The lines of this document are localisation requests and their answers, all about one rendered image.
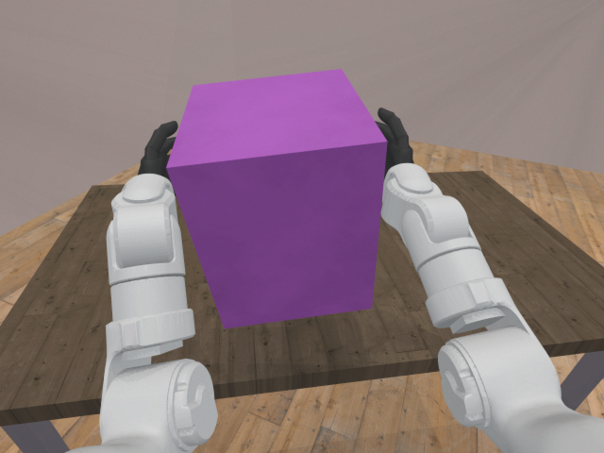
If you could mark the robot left upper arm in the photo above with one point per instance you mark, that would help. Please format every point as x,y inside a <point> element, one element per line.
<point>165,407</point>

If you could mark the carton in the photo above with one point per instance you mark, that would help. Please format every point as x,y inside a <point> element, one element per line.
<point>280,182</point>

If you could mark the robot right forearm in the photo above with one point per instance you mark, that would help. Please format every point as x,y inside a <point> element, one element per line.
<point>462,292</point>

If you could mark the robot right hand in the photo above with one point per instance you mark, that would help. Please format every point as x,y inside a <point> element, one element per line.
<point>398,149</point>

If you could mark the table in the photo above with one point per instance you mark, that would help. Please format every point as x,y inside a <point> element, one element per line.
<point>53,344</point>

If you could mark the robot left hand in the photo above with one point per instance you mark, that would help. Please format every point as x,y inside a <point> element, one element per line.
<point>155,157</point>

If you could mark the robot right upper arm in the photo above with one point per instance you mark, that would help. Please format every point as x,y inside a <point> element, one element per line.
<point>501,382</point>

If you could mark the robot left forearm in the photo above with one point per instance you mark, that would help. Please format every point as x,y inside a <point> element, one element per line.
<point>146,271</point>

